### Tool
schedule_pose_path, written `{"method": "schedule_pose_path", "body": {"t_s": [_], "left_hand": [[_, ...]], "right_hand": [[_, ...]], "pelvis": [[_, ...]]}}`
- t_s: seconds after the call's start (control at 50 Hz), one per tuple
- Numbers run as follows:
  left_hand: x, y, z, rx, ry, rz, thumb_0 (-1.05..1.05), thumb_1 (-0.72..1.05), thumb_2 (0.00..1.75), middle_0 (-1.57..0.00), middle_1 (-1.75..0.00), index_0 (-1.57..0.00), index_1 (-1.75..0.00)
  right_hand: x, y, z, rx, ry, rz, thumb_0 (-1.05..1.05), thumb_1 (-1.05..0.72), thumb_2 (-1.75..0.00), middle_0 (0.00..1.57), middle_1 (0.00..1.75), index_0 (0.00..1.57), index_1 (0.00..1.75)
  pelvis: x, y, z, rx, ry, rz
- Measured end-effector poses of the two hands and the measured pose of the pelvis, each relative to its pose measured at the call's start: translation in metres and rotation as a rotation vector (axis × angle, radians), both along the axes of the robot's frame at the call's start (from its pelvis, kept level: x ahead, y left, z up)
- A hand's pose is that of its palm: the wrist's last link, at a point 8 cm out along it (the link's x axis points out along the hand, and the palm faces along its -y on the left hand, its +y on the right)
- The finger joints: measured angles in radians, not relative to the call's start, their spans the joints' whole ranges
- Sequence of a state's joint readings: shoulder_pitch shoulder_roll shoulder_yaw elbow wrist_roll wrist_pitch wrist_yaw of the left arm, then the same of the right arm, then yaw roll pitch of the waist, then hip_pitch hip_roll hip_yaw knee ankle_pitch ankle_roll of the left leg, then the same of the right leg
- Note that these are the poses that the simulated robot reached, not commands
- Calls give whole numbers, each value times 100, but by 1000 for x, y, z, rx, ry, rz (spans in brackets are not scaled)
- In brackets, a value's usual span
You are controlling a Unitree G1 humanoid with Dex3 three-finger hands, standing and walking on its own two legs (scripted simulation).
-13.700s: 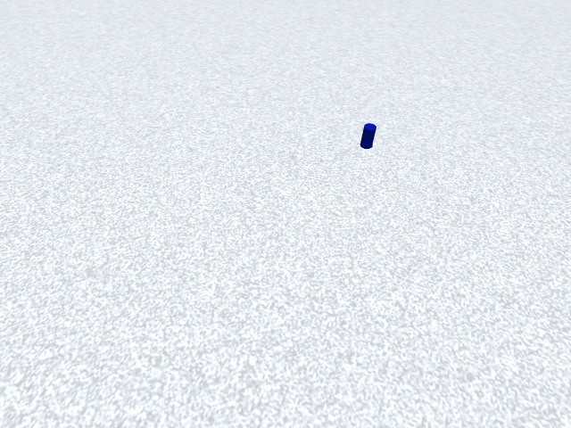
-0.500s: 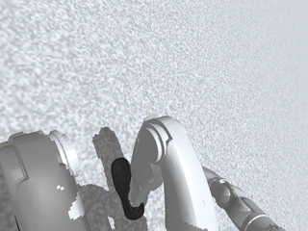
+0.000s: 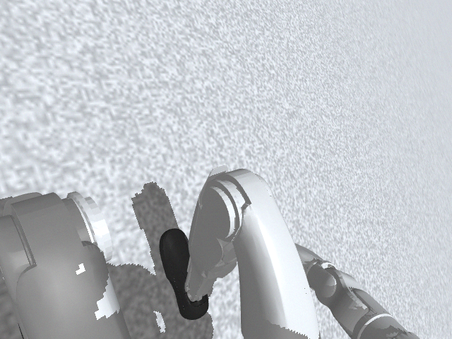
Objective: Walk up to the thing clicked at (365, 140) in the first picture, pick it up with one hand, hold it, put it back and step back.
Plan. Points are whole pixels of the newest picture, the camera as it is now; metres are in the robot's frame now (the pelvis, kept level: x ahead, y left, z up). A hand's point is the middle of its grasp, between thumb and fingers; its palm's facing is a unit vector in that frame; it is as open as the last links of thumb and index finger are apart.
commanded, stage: settle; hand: left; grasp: from the side
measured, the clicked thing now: out of the picture +0.39 +0.31 -0.21
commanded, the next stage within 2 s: lift in 1.98 s
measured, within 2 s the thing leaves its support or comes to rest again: leaves its support in 0.20 s
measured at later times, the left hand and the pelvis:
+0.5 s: hand out of the picture +0.37 +0.33 -0.12, palm faces +0.45 -0.89 -0.01, open 9.7 cm; pelvis +0.00 -0.01 +0.01, yaw +2 degrees
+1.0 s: hand out of the picture +0.36 +0.34 -0.02, palm faces +0.45 -0.89 -0.05, open 9.7 cm; pelvis +0.02 -0.02 +0.05, yaw +8 degrees
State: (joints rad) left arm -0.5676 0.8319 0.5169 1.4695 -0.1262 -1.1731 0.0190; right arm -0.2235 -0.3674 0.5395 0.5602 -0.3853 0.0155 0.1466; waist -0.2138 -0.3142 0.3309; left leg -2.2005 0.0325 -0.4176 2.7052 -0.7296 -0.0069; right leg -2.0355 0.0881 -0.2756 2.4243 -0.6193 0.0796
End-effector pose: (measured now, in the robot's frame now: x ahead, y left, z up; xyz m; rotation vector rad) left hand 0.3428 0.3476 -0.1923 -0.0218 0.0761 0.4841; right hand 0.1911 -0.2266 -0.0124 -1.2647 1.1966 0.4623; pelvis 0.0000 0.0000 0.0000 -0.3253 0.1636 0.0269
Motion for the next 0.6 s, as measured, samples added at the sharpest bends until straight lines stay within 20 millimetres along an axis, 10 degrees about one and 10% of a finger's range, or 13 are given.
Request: {"method": "schedule_pose_path", "body": {"t_s": [0.26, 0.6], "left_hand": [[-1, 1, 11, 4, -28, -11, -4, -30, 96, -68, -102, -74, -105], [-18, 26, 95, 51, -81, -12, -4, -33, 101, -69, -103, -74, -106]], "right_hand": [[-1, -1, 2, 8, -9, -42, 0, -90, -90, 21, 30, 21, 30], [20, -1, -2, 173, -118, -175, 0, -89, -90, 21, 30, 21, 30]], "pelvis": [[1, -1, 4, 4, 17, 6], [4, -7, 19, 49, 126, 39]]}}
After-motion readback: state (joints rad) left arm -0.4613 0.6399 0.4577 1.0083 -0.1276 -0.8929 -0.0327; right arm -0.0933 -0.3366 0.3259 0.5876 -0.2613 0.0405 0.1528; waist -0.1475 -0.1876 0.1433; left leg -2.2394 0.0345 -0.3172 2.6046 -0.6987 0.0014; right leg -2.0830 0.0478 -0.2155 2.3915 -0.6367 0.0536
